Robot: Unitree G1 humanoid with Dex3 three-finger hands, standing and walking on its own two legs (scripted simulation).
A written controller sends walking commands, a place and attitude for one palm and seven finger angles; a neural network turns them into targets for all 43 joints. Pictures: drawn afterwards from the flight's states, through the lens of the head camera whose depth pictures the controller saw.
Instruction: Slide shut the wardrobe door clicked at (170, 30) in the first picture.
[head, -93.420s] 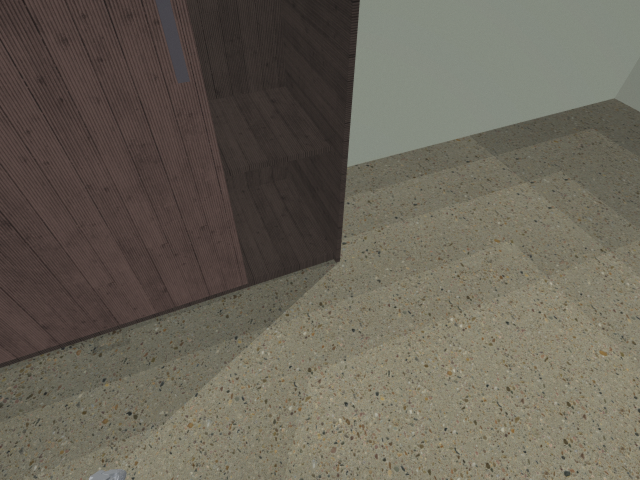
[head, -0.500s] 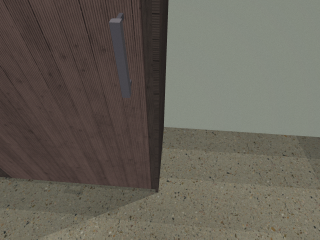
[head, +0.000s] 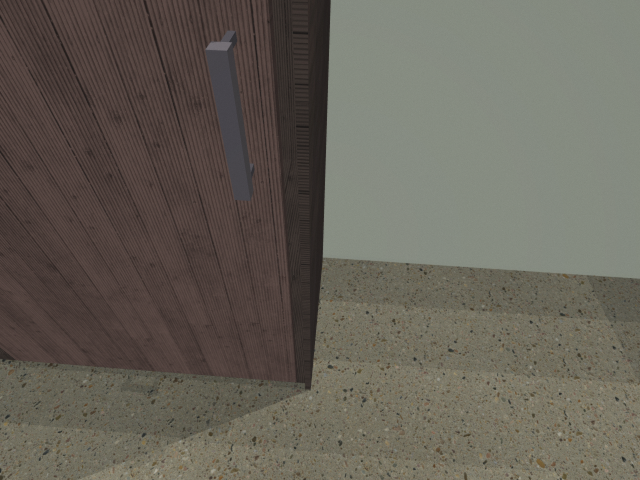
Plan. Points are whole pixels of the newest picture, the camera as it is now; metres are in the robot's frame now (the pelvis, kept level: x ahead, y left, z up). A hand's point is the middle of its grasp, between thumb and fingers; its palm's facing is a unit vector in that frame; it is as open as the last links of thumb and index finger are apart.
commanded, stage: come to a stop and stand still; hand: left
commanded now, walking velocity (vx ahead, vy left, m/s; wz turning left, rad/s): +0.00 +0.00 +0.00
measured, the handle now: (237, 122) +0.50 +0.15 +0.20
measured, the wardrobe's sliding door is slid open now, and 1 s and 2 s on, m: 0.02 0.02 0.02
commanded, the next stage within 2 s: look again from close up in 0.44 s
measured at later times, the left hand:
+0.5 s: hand out of the picture -0.02 +0.14 -0.18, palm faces +0.07 -0.99 -0.15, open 7.4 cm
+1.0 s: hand out of the picture +0.04 +0.21 -0.18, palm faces -0.02 -0.98 -0.22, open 7.4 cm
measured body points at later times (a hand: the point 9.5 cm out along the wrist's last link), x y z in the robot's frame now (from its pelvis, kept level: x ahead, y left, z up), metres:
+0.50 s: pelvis +0.02 -0.01 +0.00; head +0.02 -0.01 +0.45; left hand -0.02 +0.19 -0.16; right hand +0.00 -0.22 -0.16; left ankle +0.02 +0.12 -0.74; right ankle -0.03 -0.09 -0.74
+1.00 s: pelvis +0.01 +0.03 -0.01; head +0.00 +0.03 +0.44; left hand +0.04 +0.26 -0.16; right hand +0.01 -0.19 -0.16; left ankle +0.01 +0.12 -0.74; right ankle -0.03 -0.09 -0.74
